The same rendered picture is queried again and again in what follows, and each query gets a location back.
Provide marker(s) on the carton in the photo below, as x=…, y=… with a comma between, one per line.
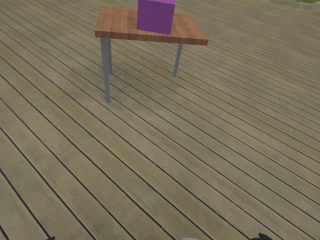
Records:
x=155, y=15

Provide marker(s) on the table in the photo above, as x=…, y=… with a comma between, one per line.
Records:
x=121, y=23

